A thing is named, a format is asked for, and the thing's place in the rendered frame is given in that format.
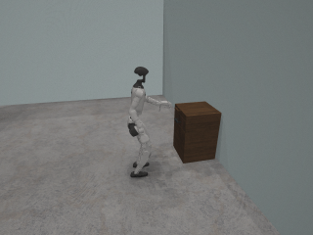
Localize right robot hand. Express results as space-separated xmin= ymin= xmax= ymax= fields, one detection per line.
xmin=140 ymin=133 xmax=153 ymax=151

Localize left robot hand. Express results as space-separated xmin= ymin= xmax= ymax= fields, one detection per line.
xmin=159 ymin=101 xmax=172 ymax=111

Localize cabinet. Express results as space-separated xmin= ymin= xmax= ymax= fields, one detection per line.
xmin=173 ymin=101 xmax=222 ymax=164

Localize left robot shin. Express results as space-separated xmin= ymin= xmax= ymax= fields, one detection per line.
xmin=137 ymin=142 xmax=152 ymax=162

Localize robot right upper arm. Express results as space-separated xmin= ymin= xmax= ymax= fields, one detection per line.
xmin=128 ymin=88 xmax=144 ymax=114

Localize drawer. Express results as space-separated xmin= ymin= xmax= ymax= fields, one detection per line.
xmin=175 ymin=110 xmax=186 ymax=132

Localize humanoid robot head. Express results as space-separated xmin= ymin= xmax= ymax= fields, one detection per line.
xmin=133 ymin=67 xmax=149 ymax=89

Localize robot right forearm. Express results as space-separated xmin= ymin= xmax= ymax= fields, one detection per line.
xmin=130 ymin=110 xmax=146 ymax=135

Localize robot left forearm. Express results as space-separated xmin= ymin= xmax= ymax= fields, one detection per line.
xmin=147 ymin=96 xmax=161 ymax=106

